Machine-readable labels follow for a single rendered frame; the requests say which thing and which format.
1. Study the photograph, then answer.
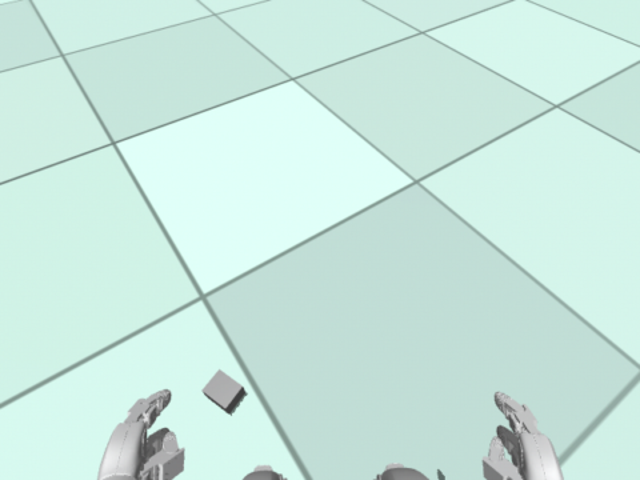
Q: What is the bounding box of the left robot hand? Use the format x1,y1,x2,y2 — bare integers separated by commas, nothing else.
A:
97,389,184,480

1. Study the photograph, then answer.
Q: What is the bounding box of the small box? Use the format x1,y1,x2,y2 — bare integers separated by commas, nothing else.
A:
202,369,246,414

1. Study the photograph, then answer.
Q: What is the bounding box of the right robot hand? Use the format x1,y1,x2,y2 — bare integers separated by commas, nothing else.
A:
482,392,564,480

